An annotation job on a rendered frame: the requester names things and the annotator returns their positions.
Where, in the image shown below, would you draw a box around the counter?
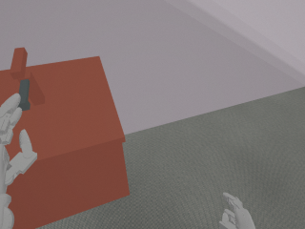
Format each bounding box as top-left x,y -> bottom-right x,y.
0,47 -> 130,229

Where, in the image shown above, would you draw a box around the robot left forearm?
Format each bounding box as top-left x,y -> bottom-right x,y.
0,193 -> 14,229

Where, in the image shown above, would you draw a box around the robot left hand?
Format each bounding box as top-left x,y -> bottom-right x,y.
0,93 -> 37,194

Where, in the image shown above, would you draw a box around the tap lever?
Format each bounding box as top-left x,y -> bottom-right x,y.
17,79 -> 31,112

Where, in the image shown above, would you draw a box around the robot right hand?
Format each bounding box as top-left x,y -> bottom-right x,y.
219,192 -> 255,229

